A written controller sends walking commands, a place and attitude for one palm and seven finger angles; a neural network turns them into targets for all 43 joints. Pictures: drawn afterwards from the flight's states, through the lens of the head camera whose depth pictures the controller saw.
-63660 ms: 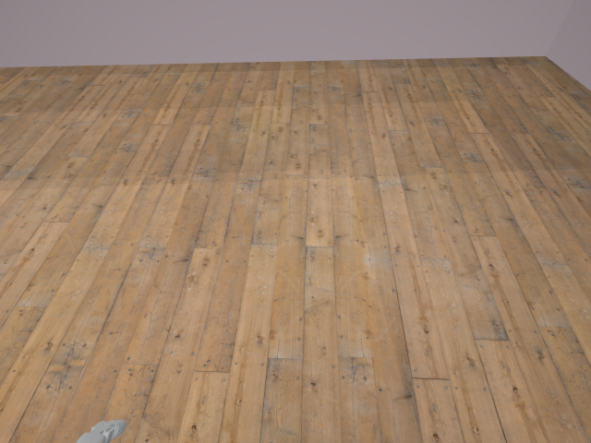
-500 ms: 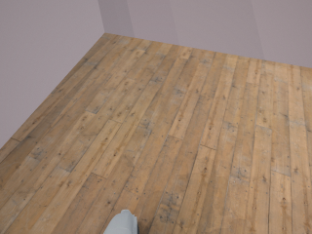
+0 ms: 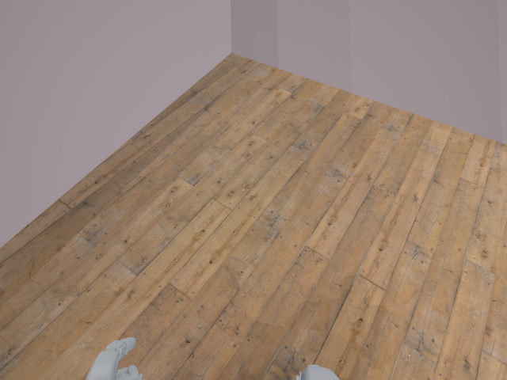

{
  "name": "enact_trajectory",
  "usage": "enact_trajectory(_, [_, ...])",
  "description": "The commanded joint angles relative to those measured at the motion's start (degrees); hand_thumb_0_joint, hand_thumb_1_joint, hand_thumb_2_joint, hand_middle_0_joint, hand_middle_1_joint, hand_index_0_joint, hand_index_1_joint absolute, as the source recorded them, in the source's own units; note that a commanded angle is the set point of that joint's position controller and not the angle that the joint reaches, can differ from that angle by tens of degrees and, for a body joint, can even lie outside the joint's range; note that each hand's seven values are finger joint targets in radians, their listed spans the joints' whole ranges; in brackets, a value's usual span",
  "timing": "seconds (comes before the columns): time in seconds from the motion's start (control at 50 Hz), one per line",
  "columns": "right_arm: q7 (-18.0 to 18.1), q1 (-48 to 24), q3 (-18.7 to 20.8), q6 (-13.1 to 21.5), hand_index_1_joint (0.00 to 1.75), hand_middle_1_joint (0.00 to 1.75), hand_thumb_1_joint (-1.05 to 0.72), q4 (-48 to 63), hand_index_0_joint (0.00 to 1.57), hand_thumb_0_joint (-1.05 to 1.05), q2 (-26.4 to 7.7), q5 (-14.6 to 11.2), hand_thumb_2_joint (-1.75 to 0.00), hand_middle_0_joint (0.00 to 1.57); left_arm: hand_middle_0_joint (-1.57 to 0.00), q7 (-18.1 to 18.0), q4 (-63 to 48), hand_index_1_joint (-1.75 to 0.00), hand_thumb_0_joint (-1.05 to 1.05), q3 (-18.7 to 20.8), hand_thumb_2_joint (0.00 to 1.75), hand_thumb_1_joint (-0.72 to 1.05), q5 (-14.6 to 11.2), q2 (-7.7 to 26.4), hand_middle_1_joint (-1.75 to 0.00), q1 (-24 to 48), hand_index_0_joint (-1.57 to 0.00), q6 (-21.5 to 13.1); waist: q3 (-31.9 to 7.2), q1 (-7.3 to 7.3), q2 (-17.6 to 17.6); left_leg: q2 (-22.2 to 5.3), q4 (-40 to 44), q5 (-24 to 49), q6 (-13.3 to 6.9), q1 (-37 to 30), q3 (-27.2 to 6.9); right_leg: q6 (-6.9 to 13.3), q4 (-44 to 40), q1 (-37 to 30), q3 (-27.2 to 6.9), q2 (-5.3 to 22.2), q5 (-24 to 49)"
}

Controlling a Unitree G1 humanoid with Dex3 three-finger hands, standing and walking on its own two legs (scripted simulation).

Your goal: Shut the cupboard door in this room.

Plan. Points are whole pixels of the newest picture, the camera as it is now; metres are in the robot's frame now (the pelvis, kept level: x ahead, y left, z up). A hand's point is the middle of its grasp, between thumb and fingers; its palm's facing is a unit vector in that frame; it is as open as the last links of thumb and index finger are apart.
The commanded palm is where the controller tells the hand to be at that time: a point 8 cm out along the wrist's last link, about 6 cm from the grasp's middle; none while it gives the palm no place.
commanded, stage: walk to a spot facing it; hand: left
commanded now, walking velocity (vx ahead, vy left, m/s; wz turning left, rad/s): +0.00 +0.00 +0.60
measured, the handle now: out of the picture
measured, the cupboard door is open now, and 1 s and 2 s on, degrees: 88 88 88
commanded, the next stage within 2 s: none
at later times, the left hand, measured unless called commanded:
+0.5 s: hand out of the picture -0.02 +0.16 -0.16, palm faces +0.37 -0.89 -0.26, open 7.3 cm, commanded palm none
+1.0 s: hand out of the picture +0.01 +0.22 -0.15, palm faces +0.58 -0.77 -0.26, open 7.3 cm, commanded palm none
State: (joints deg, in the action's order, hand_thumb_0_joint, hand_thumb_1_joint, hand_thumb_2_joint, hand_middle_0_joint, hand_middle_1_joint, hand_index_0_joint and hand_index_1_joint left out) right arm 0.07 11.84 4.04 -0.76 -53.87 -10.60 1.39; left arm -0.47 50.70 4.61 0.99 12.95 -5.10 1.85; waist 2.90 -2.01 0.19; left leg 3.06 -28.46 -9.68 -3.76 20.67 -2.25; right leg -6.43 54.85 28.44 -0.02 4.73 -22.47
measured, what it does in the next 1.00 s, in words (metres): steps on the spot, turning left: right foot, then left foot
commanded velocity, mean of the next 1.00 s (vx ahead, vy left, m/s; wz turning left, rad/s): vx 0.00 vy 0.00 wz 0.60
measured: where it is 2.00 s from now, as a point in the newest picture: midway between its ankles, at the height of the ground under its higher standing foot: outside the picture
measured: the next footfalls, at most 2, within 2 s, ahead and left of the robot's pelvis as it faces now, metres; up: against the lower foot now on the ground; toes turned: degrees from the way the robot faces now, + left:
right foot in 0.14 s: +0.05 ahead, -0.16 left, +0.00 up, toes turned +3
left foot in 0.58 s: -0.02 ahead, +0.10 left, +0.00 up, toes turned +29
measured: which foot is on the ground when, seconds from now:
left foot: down 0.00-0.14, up 0.16-0.56, down 0.58-1.00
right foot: up 0.00-0.12, down 0.14-0.58, up 0.60-1.00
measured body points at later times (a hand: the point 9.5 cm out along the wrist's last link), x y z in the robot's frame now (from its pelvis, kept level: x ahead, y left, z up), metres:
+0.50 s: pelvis +0.00 -0.04 +0.00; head +0.07 -0.03 +0.44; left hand -0.04 +0.21 -0.14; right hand +0.18 -0.26 -0.15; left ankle -0.06 +0.10 -0.70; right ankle +0.01 -0.16 -0.74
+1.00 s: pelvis +0.02 -0.02 +0.00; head +0.07 +0.00 +0.44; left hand -0.02 +0.26 -0.13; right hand +0.22 -0.18 -0.15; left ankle -0.06 +0.08 -0.74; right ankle +0.11 -0.12 -0.72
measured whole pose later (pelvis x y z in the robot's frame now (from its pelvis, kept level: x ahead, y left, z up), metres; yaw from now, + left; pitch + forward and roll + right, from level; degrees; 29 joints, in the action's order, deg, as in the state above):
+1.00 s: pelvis +0.02 -0.02 +0.00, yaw +36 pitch +1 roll +0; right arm -0.2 10.7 3.5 -2.3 -52.2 -12.3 1.4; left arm 0.1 48.6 3.0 0.1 12.9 -6.9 1.9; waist 4.6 -1.4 1.4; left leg 3.0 -31.6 -16.8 -0.2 15.9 -6.8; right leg -5.4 42.5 22.7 1.8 2.5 -22.0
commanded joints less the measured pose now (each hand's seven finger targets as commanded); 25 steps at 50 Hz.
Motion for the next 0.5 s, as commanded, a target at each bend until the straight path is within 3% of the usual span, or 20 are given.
enact_trajectory(0.0, [0.66, 1.89, 3.63, 0.29, 0.30, 0.30, -0.90, 4.38, 0.20, 0.00, -12.13, 0.01, -0.90, 0.20, -0.20, -0.44, -5.01, -0.30, 0.00, 0.61, 0.90, 0.90, -0.46, 3.61, -0.30, -2.05, -0.20, -0.84, -7.59, 0.43, 9.45, -14.47, 6.32, 13.89, -6.76, -8.16, -19.64, 0.50, -9.49, -3.87, 0.76, -2.57, -3.18])
enact_trajectory(0.04, [0.59, 0.92, 3.80, -0.04, 0.30, 0.30, -0.90, 5.13, 0.20, 0.00, -12.28, -0.01, -0.90, 0.20, -0.20, -0.56, -5.13, -0.30, 0.00, 0.54, 0.90, 0.90, -0.82, 3.99, -0.30, -4.26, -0.20, -1.18, -8.51, 1.27, 9.68, -13.14, 4.20, 17.41, -5.88, -6.47, -20.60, 1.25, -17.34, -9.71, 1.25, -4.18, -1.51])
enact_trajectory(0.06, [0.54, 0.21, 3.85, -0.18, 0.30, 0.30, -0.90, 5.41, 0.20, 0.00, -12.04, -0.22, -0.90, 0.20, -0.20, -0.70, -4.70, -0.30, 0.00, 0.76, 0.90, 0.90, -0.96, 4.35, -0.30, -6.07, -0.20, -1.40, -8.93, 2.32, 9.03, -12.02, 2.38, 16.14, -4.60, -3.72, -20.58, 1.60, -23.48, -14.78, 1.45, -4.24, 2.91])
enact_trajectory(0.08, [0.36, -0.41, 3.69, -0.30, 0.30, 0.30, -0.90, 5.70, 0.20, 0.00, -11.13, -0.60, -0.90, 0.20, -0.20, -0.88, -4.21, -0.30, 0.00, 1.02, 0.90, 0.90, -0.94, 5.51, -0.30, -8.40, -0.20, -1.77, -9.83, 3.69, 6.58, -9.78, -0.81, 10.85, -2.10, 1.27, -19.51, 2.40, -32.37, -22.54, 0.57, -2.52, 8.90])
enact_trajectory(0.1, [-0.09, 0.33, 3.29, -0.31, 0.30, 0.30, -0.90, 6.28, 0.20, 0.00, -7.56, -1.25, -0.90, 0.20, -0.20, -1.21, -4.20, -0.30, 0.00, 1.79, 0.90, 0.90, -0.17, 9.71, -0.30, -10.42, -0.20, -2.30, -11.21, 4.59, -6.07, -3.96, -10.34, -5.34, 2.48, 12.45, -12.25, 6.05, -39.73, -32.88, -9.92, 9.66, 7.87])
enact_trajectory(0.12, [-0.03, -0.85, 3.14, -0.36, 0.30, 0.30, -0.90, 7.90, 0.20, 0.00, -5.98, -1.16, -0.90, 0.20, -0.20, -1.33, -5.04, -0.30, 0.00, 2.19, 0.90, 0.90, 0.38, 13.97, -0.30, -9.87, -0.20, -2.32, -8.16, 5.11, -17.61, 2.79, -24.45, -23.87, 7.00, 19.96, -0.95, 12.73, -40.81, -29.91, -22.82, 24.68, 15.37])
enact_trajectory(0.14, [-0.11, -1.71, 3.76, -0.68, 0.30, 0.30, -0.90, 7.72, 0.20, 0.00, -9.10, -0.31, -0.90, 0.20, -0.20, -1.53, -5.84, -0.30, 0.00, 1.74, 0.90, 0.90, -0.12, 12.67, -0.30, -7.78, -0.20, -1.99, -5.64, 3.93, -10.31, -0.71, -34.30, -23.18, 6.12, 16.87, -3.27, 15.09, -39.00, -21.64, -17.52, 25.00, 19.98])
enact_trajectory(0.16, [-0.54, -0.31, 3.76, -1.54, 0.30, 0.30, -0.90, 6.41, 0.20, 0.00, -9.19, -0.28, -0.90, 0.20, -0.20, -1.74, -6.60, -0.30, 0.00, 1.44, 0.90, 0.90, -0.09, 9.51, -0.30, -4.23, -0.20, -2.58, -3.82, 1.93, -9.93, -2.76, -38.97, -18.76, 6.36, 14.86, -4.52, 14.27, -39.84, -16.37, -12.67, 21.26, 15.85])
enact_trajectory(0.18, [-0.85, 0.16, 3.79, -2.11, 0.30, 0.30, -0.90, 5.17, 0.20, 0.00, -8.18, -0.14, -0.90, 0.20, -0.20, -1.61, -7.04, -0.30, 0.00, 0.98, 0.90, 0.90, -0.08, 8.51, -0.30, -1.69, -0.20, -2.37, -1.91, 0.72, -10.01, -3.32, -42.42, -15.58, 7.01, 14.41, -2.83, 13.26, -39.69, -14.55, -9.62, 17.78, 13.58])
enact_trajectory(0.22, [-1.44, 2.10, 3.41, -2.33, 0.30, 0.30, -0.90, 4.09, 0.20, 0.00, -7.65, -0.11, -0.90, 0.20, -0.20, -1.49, -7.24, -0.30, 0.00, 0.41, 0.90, 0.90, -0.05, 6.57, -0.30, -0.32, -0.20, -2.48, -0.26, -0.58, -10.47, -4.25, -44.22, -11.07, 7.96, 14.96, -0.76, 11.62, -37.67, -15.29, -1.89, 14.33, 20.14])
enact_trajectory(0.26, [-1.64, 0.38, 3.00, -2.46, 0.30, 0.30, -0.90, 4.54, 0.20, 0.00, -6.94, -0.28, -0.90, 0.20, -0.20, -1.40, -6.12, -0.30, 0.00, 0.54, 0.90, 0.90, 0.01, 6.99, -0.30, -4.25, -0.20, -2.88, -0.76, 0.91, -10.93, -4.39, -41.30, -10.69, 8.67, 15.10, 0.83, 11.27, -35.72, -19.41, 1.54, 13.76, 27.30])
enact_trajectory(0.34, [-1.70, -5.04, 2.17, -2.56, 0.30, 0.30, -0.90, 5.95, 0.20, 0.00, -6.09, -0.49, -0.90, 0.20, -0.20, -1.31, -3.92, -0.30, 0.00, 1.24, 0.90, 0.90, 0.29, 9.11, -0.30, -10.23, -0.20, -2.68, -2.34, 3.80, -10.01, -4.76, -30.28, -14.00, 9.22, 12.83, 3.70, 12.09, -33.39, -25.31, 4.02, 15.33, 34.33])
enact_trajectory(0.4, [-1.88, -8.16, 1.38, -2.14, 0.30, 0.30, -0.90, 6.77, 0.20, 0.00, -5.43, -0.66, -0.90, 0.20, -0.20, -1.10, -2.81, -0.30, 0.00, 1.67, 0.90, 0.90, 0.41, 10.71, -0.30, -13.16, -0.20, -2.33, -3.68, 5.55, -13.21, -4.03, -20.83, -15.01, 8.54, 9.02, 6.37, 11.87, -30.83, -27.63, 6.19, 15.60, 39.82])
enact_trajectory(0.46, [-1.82, -8.74, 0.89, -1.55, 0.30, 0.30, -0.90, 7.34, 0.20, 0.00, -5.62, -0.89, -0.90, 0.20, -0.20, -1.03, -2.25, -0.30, 0.00, 2.21, 0.90, 0.90, 0.57, 11.91, -0.30, -14.17, -0.20, -2.00, -5.32, 6.26, -15.41, -3.22, -12.76, -15.09, 7.39, 4.45, 8.42, 11.35, -27.89, -28.64, 7.15, 16.51, 43.20])
enact_trajectory(0.48, [-1.73, -7.45, 0.94, -1.32, 0.30, 0.30, -0.90, 7.08, 0.20, 0.00, -5.97, -0.93, -0.90, 0.20, -0.20, -1.01, -2.15, -0.30, 0.00, 2.38, 0.90, 0.90, 0.53, 12.39, -0.30, -13.31, -0.20, -1.98, -6.04, 5.21, -15.06, -3.15, -9.32, -13.11, 7.03, 2.05, 8.97, 10.69, -26.23, -28.16, 8.22, 16.94, 42.68])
